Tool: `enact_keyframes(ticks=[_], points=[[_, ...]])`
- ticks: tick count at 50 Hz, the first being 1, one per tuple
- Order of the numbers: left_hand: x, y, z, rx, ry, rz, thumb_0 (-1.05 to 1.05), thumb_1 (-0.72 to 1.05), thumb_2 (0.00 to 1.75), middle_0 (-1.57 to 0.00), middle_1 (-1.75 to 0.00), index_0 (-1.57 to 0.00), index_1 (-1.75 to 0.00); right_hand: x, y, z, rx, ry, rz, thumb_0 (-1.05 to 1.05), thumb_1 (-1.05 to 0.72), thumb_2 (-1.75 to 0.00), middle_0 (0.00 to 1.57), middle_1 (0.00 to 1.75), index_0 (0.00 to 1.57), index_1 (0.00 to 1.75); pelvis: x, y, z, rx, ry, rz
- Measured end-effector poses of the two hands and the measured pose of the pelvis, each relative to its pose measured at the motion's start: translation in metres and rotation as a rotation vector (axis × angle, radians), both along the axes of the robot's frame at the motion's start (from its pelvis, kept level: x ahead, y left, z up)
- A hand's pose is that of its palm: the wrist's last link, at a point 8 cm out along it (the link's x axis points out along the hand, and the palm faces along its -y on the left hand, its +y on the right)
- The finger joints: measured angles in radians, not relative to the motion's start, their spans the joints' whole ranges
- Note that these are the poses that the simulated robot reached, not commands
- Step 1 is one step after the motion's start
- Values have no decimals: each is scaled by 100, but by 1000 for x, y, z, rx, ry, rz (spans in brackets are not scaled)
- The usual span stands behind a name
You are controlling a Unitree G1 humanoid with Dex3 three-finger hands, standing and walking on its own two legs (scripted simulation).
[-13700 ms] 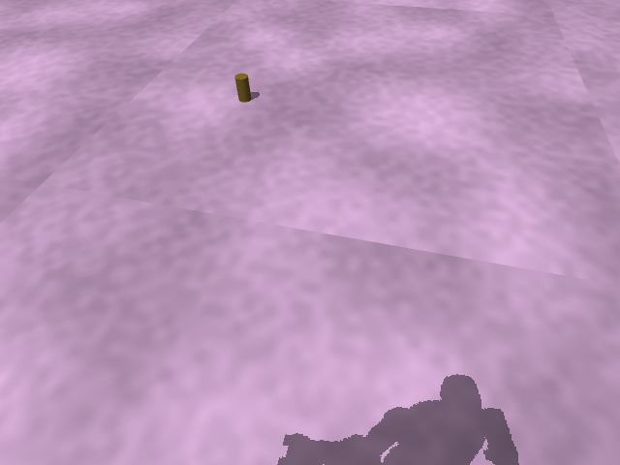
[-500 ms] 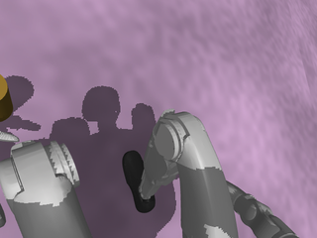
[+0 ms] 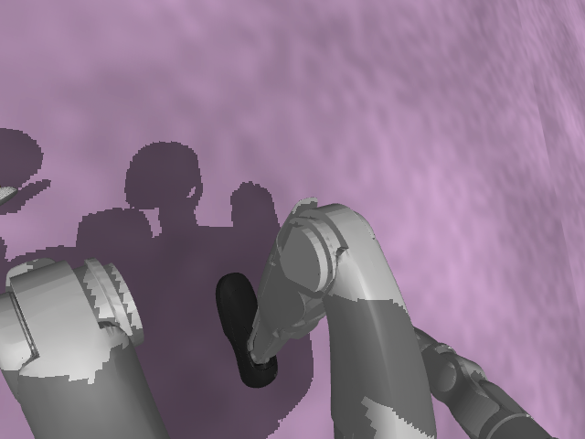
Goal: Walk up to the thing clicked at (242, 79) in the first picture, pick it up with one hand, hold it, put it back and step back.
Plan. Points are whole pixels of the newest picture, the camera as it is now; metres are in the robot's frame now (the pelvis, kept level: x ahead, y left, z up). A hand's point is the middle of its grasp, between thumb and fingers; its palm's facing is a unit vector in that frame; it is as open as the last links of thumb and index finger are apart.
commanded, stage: close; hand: left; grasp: from the side
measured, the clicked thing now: out of the picture +0.45 +0.26 -0.22
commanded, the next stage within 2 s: settle in 0.28 s
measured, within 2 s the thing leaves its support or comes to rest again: leaves its support in 0.82 s
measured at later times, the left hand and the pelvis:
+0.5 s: hand out of the picture +0.45 +0.26 -0.17, palm faces +0.29 -0.96 -0.03, open 10.8 cm; pelvis +0.00 +0.00 +0.00, yaw -1 degrees
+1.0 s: hand out of the picture +0.43 +0.27 -0.13, palm faces +0.27 -0.96 -0.02, open 11.0 cm; pelvis +0.00 +0.00 +0.01, yaw +1 degrees
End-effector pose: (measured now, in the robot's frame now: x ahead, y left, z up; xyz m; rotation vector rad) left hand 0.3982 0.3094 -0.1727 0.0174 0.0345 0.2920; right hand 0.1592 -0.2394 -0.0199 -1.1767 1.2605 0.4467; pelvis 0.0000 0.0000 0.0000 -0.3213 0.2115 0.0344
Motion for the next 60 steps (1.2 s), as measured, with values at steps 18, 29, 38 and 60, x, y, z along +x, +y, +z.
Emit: enact_keyframes(ticks=[18, 29, 38, 60], points=[[9, 0, 1, 5, -7, 2, 1, -16, 66, -65, -77, -61, -79, -11, -2, 7, -30, 27, -16, 0, -89, -90, 21, 30, 21, 30, -1, 1, 3, -11, 3, -7], [13, 0, 0, 7, -14, -6, 2, -37, 87, -67, -98, -64, -99, -11, -5, 8, -38, 43, -26, 0, -91, -91, 21, 30, 21, 30, 0, 1, 4, -17, 8, -8], [9, -1, 0, -6, -6, -9, 2, -43, 94, -67, -102, -64, -103, -5, -5, 4, -22, 31, -36, 0, -92, -91, 21, 30, 21, 30, 1, 1, 5, -9, 17, -4], [-9, 27, 107, 54, -58, -37, 2, -48, 101, -69, -102, -66, -102, 16, 0, -1, 164, -116, -219, 0, -91, -91, 21, 30, 21, 30, 4, -2, 25, 48, 146, 44]])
